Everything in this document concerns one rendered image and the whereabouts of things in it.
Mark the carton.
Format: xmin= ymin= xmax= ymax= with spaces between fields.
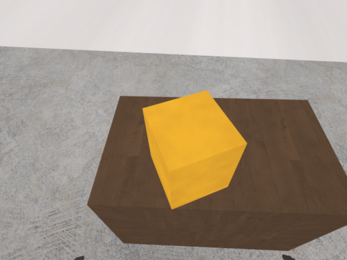
xmin=143 ymin=90 xmax=247 ymax=210

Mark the pedestal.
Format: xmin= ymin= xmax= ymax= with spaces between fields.
xmin=87 ymin=96 xmax=347 ymax=251

